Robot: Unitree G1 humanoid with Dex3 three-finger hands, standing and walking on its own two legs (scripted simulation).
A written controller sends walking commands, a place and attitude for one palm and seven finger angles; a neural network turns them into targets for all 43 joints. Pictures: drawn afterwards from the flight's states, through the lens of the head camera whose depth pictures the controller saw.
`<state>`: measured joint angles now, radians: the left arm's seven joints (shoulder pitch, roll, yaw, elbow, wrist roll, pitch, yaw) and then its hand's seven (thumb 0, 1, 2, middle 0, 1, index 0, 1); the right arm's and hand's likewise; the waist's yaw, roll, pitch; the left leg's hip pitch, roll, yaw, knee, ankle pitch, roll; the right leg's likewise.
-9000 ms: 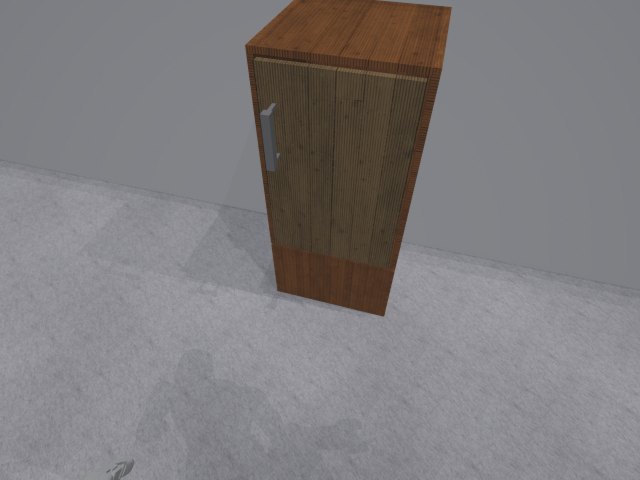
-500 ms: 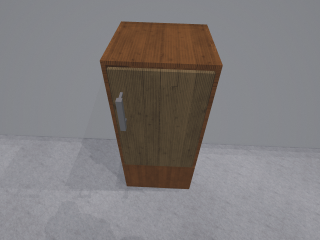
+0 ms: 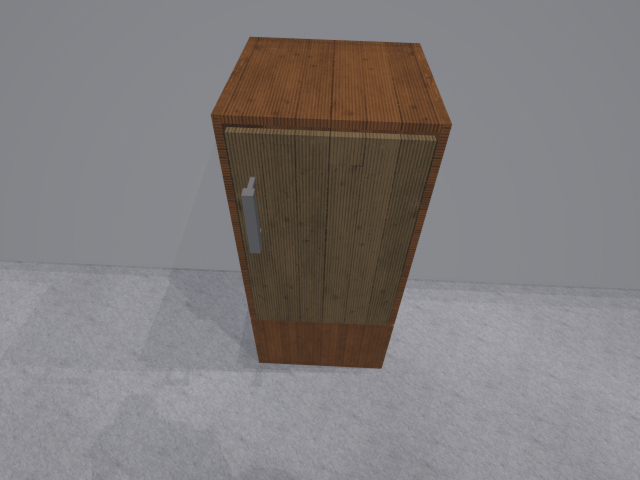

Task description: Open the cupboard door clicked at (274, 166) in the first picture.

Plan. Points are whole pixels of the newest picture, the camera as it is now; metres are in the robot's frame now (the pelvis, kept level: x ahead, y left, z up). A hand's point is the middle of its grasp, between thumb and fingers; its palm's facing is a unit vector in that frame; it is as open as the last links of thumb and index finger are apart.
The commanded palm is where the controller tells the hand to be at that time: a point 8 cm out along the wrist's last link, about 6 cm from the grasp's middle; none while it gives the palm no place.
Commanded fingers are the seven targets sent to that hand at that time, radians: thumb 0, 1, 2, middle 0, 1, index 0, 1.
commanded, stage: shuffle to correct the standing spot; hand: left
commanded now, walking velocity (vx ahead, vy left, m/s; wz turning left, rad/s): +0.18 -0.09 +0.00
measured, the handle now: (254, 215) +0.60 +0.17 -0.04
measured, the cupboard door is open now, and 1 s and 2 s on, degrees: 0 0 0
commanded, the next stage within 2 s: come to a stop and stand still in 0.30 s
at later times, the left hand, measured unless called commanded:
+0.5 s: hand out of the picture +0.08 +0.18 -0.17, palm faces -0.01 -0.98 -0.18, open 7.3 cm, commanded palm none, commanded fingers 0.00 0.90 0.90 -0.20 -0.30 -0.20 -0.30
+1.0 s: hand out of the picture +0.12 +0.18 -0.18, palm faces +0.05 -0.98 -0.18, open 7.3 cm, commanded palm none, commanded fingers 0.00 0.90 0.90 -0.20 -0.30 -0.20 -0.30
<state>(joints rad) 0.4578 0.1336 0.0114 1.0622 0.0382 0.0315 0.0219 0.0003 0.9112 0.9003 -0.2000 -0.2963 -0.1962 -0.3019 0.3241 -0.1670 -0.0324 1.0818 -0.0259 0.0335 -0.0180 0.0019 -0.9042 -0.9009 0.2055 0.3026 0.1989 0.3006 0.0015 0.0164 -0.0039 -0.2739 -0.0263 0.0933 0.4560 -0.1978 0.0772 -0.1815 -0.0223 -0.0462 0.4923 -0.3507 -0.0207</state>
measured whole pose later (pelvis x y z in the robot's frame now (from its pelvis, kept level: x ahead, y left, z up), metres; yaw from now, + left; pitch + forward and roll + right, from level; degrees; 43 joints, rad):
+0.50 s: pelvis +0.05 +0.00 +0.01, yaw -1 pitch -1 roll +0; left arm 0.31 0.17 0.05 1.03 0.04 0.03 0.01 0.03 0.95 0.90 -0.20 -0.30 -0.20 -0.30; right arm 0.42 -0.09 -0.02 1.10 -0.03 -0.05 -0.03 0.00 -0.90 -0.90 0.21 0.30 0.20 0.30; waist -0.03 -0.02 -0.01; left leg -0.14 0.03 0.15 0.39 -0.24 0.04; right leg -0.49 -0.10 -0.06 0.84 -0.24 0.02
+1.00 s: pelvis +0.05 +0.00 -0.01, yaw +1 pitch -1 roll +0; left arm 0.19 0.17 0.06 0.99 0.03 0.07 0.03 -0.01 0.93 0.90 -0.20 -0.30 -0.20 -0.30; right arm 0.27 -0.14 -0.05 1.00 -0.03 0.00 -0.03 0.00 -0.91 -0.90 0.20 0.30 0.20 0.30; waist -0.02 -0.04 0.04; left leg -0.23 -0.01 0.14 0.53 -0.29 0.07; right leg -0.45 -0.07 0.01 0.87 -0.34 0.03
